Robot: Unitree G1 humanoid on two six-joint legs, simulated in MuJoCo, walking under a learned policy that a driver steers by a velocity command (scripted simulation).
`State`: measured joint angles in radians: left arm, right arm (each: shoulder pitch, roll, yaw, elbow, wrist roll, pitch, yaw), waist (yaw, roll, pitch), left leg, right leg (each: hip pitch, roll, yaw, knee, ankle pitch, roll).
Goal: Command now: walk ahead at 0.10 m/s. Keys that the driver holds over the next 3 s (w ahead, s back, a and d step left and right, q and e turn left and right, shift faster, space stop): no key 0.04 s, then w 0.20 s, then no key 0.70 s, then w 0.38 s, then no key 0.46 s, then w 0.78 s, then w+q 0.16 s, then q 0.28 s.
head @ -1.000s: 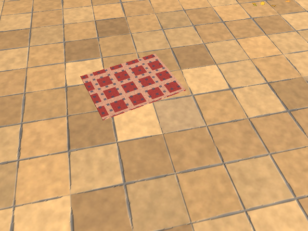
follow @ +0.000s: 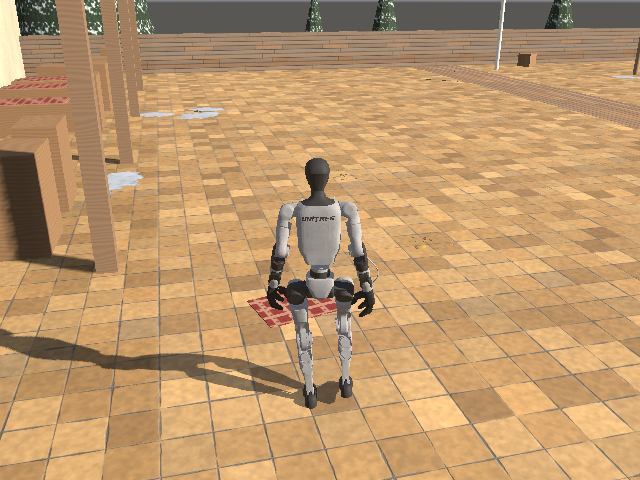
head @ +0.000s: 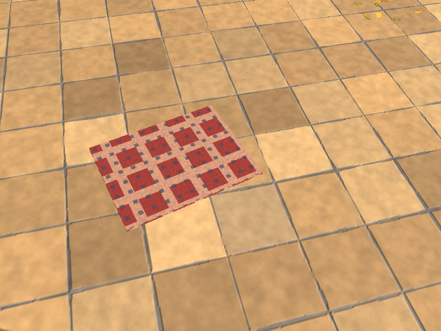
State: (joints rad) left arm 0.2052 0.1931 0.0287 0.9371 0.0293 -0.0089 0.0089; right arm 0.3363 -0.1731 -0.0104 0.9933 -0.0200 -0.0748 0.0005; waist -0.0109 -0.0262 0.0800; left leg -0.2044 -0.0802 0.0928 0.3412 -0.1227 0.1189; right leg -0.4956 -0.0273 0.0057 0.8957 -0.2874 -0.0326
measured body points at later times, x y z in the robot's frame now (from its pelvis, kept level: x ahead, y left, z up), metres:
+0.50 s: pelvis +0.11 -0.02 +0.00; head +0.13 -0.03 +0.45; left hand +0.06 +0.20 -0.15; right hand +0.17 -0.26 -0.15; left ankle +0.17 +0.08 -0.71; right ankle +0.04 -0.11 -0.74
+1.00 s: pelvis +0.15 +0.00 +0.00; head +0.15 +0.00 +0.45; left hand +0.13 +0.21 -0.17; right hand +0.15 -0.22 -0.16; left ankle +0.20 +0.08 -0.74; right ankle +0.12 -0.11 -0.74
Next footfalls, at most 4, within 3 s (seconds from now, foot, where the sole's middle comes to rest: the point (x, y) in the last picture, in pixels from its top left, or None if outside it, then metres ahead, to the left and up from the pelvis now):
0.24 right None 0.08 -0.11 -0.78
0.60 left None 0.24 0.08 -0.78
0.82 right None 0.16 -0.11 -0.78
1.68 right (230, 320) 0.50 -0.03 -0.78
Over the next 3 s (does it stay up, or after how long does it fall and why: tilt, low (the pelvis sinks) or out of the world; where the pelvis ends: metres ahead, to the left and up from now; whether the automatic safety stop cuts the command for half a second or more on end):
stays up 0.82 0.01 -0.02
